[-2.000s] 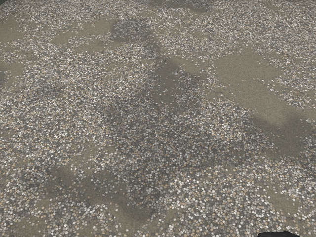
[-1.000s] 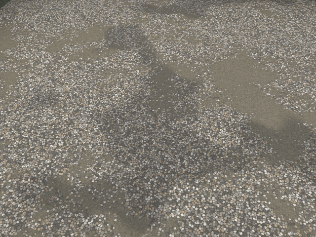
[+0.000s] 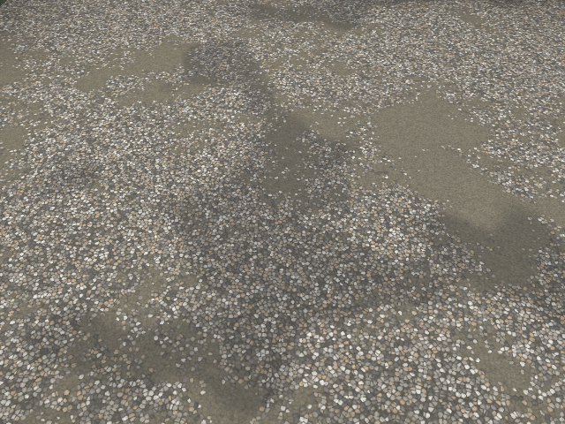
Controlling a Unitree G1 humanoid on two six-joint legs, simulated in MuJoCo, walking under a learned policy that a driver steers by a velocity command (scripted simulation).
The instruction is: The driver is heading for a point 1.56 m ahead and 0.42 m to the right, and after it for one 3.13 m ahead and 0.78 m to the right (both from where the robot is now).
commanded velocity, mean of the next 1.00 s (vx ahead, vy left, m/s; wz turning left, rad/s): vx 0.50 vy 0.00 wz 0.00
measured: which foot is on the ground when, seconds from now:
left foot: down 0.00-1.00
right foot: down 0.00-1.00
